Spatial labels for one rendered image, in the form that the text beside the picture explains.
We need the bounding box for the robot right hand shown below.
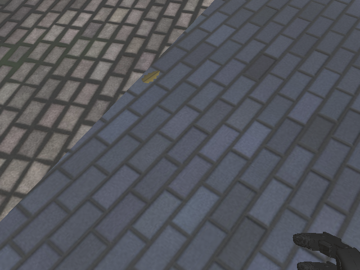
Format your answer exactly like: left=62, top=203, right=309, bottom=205
left=293, top=232, right=360, bottom=270

